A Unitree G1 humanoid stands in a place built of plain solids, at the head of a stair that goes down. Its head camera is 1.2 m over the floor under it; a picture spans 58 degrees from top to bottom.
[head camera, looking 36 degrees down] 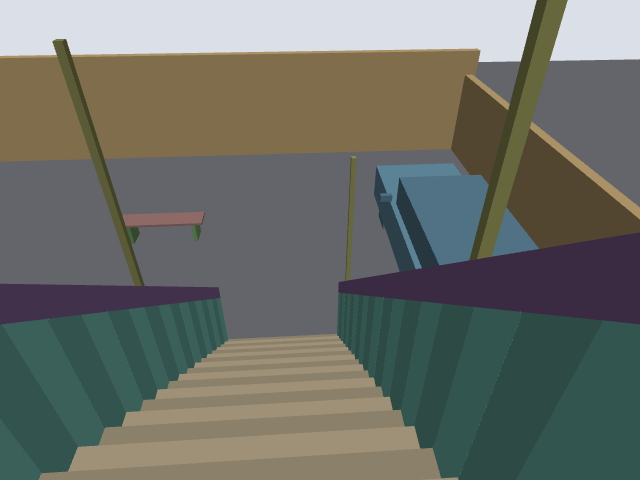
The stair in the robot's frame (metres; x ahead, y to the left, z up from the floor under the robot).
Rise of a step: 0.19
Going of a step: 0.21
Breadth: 1.60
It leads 4 degrees to the left of straight ahead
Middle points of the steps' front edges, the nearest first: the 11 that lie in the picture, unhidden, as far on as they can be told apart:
0.91 0.32 -0.58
1.13 0.34 -0.78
1.34 0.35 -0.97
1.55 0.37 -1.17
1.77 0.38 -1.36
1.98 0.39 -1.56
2.19 0.41 -1.75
2.41 0.42 -1.95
2.62 0.44 -2.14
2.84 0.45 -2.34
3.05 0.46 -2.53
